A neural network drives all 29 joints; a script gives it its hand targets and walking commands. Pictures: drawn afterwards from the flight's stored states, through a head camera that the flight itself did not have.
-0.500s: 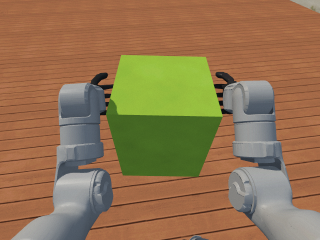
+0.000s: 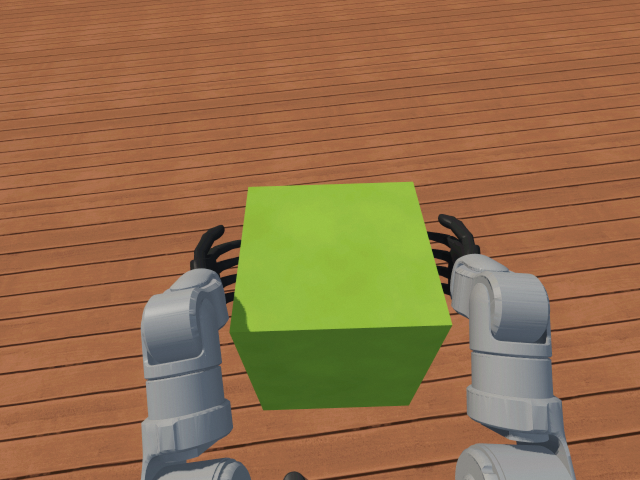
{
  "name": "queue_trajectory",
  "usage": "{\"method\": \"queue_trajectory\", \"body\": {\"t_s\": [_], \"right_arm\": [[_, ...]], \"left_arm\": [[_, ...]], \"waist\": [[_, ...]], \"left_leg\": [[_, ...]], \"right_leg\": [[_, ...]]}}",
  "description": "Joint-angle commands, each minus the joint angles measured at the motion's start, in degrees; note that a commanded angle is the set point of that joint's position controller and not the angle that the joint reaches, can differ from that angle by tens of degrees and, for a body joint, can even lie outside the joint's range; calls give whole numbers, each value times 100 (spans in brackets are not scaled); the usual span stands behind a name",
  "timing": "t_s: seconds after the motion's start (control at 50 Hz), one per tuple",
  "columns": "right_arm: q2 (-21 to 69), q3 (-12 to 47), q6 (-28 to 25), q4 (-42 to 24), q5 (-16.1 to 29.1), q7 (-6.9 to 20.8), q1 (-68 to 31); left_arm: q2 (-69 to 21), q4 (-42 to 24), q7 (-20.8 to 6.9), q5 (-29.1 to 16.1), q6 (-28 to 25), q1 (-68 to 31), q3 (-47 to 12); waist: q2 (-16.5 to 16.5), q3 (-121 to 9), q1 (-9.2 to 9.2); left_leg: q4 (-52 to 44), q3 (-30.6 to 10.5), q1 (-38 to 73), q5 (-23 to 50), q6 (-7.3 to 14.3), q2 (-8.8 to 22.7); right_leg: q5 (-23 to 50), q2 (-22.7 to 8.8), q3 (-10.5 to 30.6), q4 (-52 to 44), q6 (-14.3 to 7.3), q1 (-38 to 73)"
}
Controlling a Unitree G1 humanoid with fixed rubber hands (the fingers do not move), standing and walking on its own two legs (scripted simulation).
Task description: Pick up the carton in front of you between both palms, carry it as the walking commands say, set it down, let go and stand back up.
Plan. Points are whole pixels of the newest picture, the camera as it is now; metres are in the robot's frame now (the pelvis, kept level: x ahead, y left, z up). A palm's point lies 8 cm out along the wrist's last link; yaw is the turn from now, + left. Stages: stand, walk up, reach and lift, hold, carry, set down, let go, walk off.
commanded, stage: carry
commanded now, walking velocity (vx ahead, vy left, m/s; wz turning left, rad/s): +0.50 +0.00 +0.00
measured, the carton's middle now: (333, 303) +0.34 +0.00 +0.02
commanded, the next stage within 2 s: none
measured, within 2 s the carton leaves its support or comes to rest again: neither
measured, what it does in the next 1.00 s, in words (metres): walks ahead: left foot, then right foot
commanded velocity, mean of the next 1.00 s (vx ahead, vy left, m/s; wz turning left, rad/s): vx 0.18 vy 0.00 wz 0.00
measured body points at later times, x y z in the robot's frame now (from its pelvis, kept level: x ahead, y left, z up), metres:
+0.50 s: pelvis +0.32 -0.02 -0.02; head +0.27 -0.03 +0.42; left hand +0.60 +0.12 +0.08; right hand +0.59 -0.18 +0.07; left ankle +0.13 +0.10 -0.73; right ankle +0.45 -0.11 -0.74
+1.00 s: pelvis +0.48 -0.01 +0.00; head +0.43 +0.00 +0.44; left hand +0.75 +0.14 +0.09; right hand +0.75 -0.16 +0.09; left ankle +0.49 +0.10 -0.74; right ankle +0.45 -0.11 -0.74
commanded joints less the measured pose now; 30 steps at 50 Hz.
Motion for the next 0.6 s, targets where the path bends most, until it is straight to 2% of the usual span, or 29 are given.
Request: {"method": "queue_trajectory", "body": {"t_s": [0.0, 0.02, 0.04, 0.06, 0.08, 0.1, 0.12, 0.14, 0.2, 0.24, 0.36, 0.38, 0.4, 0.42, 0.44, 0.46, 0.48, 0.5, 0.52, 0.54, 0.56, 0.58], "right_arm": [[6030, 4278, -105, -550, 2161, 1318, -2578], [5856, 4258, -100, -603, 2055, 1343, -2180], [5675, 4196, -161, -527, 1857, 1360, -1969], [5709, 4238, -181, -620, 1853, 1388, -1647], [5753, 4326, -214, -847, 1859, 1408, -1554], [5991, 4427, -234, -982, 1931, 1440, -1500], [6083, 4474, -266, -1161, 2009, 1470, -1486], [6084, 4501, -293, -1311, 2069, 1491, -1363], [5818, 4576, -256, -1625, 2203, 1525, -1184], [5590, 4601, -189, -1674, 2238, 1558, -1025], [5057, 4561, 6, -1462, 2175, 1576, -757], [5017, 4548, 27, -1410, 2156, 1575, -756], [4973, 4544, 47, -1356, 2148, 1575, -810], [4938, 4542, 65, -1303, 2145, 1573, -893], [4887, 4531, 83, -1248, 2135, 1570, -883], [4815, 4504, 85, -1202, 2136, 1568, -917], [4972, 4616, 135, -1233, 2200, 1555, -1154], [5044, 4601, 131, -1231, 2252, 1571, -1135], [5295, 4651, 67, -1179, 2287, 1589, -1149], [5522, 4669, -11, -1206, 2310, 1608, -1202], [5692, 4709, -87, -1280, 2328, 1614, -1276], [5780, 4745, -157, -1375, 2310, 1602, -1294]], "left_arm": [[-5470, -584, -1354, -2258, 65, -2578, -4377], [-5397, -686, -1408, -2295, 82, -2402, -4484], [-5615, -787, -1465, -2398, 134, -2386, -4676], [-5571, -856, -1511, -2428, 109, -2275, -4765], [-5611, -917, -1548, -2483, 60, -2185, -4821], [-5595, -1010, -1557, -2513, 12, -2108, -4856], [-5595, -1179, -1555, -2557, -20, -2013, -4911], [-5580, -1359, -1543, -2562, -44, -1869, -4973], [-5564, -1516, -1492, -2540, -52, -1453, -5025], [-5362, -1518, -1447, -2444, -8, -1181, -4977], [-4858, -1247, -1432, -2274, 205, -833, -4778], [-4810, -1176, -1440, -2267, 231, -826, -4738], [-4763, -1100, -1446, -2264, 251, -851, -4704], [-4743, -996, -1450, -2256, 263, -815, -4672], [-4721, -899, -1457, -2247, 267, -795, -4631], [-4721, -833, -1470, -2228, 268, -808, -4592], [-4673, -679, -1481, -2162, 240, -874, -4474], [-4828, -580, -1489, -2193, 182, -720, -4474], [-5033, -721, -1506, -2276, 130, -731, -4512], [-5298, -842, -1530, -2339, 65, -829, -4595], [-5536, -975, -1558, -2389, -2, -990, -4669], [-5679, -1051, -1585, -2446, -58, -1036, -4716]], "waist": [[-561, -2601, 29], [282, -3025, -66], [1854, -3193, -68], [1669, -2887, -89], [1219, -2639, -86], [532, -2469, -72], [282, -2229, -54], [397, -2138, -35], [688, -1904, -24], [733, -1632, -20], [744, -828, -41], [738, -710, -38], [729, -673, -32], [650, -779, 45], [486, -1033, 85], [252, -1356, 155], [-920, -2068, 219], [-1767, -2299, 236], [-1420, -2312, 175], [-1014, -2324, 158], [-642, -2168, 119], [-501, -2055, 94]], "left_leg": [[-490, 159, 2755, 316, 260, 59], [-99, -1283, 3965, 825, 478, 1188], [-173, -3107, 5428, 1080, 1329, 2136], [-352, -3307, 5391, 979, 1513, 2195], [-385, -2895, 5073, 1236, 1390, 2036], [-506, -2498, 4619, 1190, 1220, 1944], [-756, -2121, 4107, 934, 1039, 1814], [-969, -1822, 3779, 609, 924, 1715], [-1317, -1217, 3322, 43, 956, 1473], [-1396, -872, 3106, 55, 897, 1300], [-1336, -322, 2726, 593, 652, 1139], [-1159, -227, 2732, 917, 581, 1115], [-842, -93, 2723, 1434, 493, 1075], [-213, 146, 2552, 2048, 347, 936], [594, 406, 2164, 2275, 144, 702], [1489, 439, 1447, 1164, -89, 552], [3139, 277, 92, -565, -356, 40], [4193, -88, -550, -2823, -350, -396], [4641, -551, -625, -3042, -226, -135], [4485, -738, -543, -2926, -108, 114], [3972, -816, -327, -2713, -46, 342], [3077, -796, 69, -2515, -37, 464]], "right_leg": [[3925, -787, -193, 1953, -49, 163], [1968, -619, -242, 3141, 128, -988], [-366, 72, -6, 4247, 245, -3153], [-1102, 78, 386, 5029, 161, -4048], [-1029, -129, 561, 5182, 79, -4260], [-684, -356, 647, 4941, 66, -4173], [-374, -512, 632, 4454, 89, -3956], [-221, -539, 546, 4016, 130, -3710], [250, -471, 252, 3163, 263, -3425], [765, -442, 61, 2506, 288, -3350], [1793, -315, -348, 1418, 111, -2888], [1868, -287, -409, 1283, 77, -2747], [1908, -206, -537, 1149, 42, -2481], [2051, -7, -781, 889, 19, -1809], [2086, 160, -966, 776, 1, -823], [2705, -460, -284, 837, -32, 211], [3823, -1927, 1785, 861, -826, 1720], [4604, -2372, 2771, 343, -1305, 1867], [4571, -2343, 2423, 291, -1290, 1574], [4407, -2200, 1990, 264, -1165, 1198], [4048, -2068, 1586, 153, -949, 661], [3592, -1852, 1070, -17, -675, 126]]}}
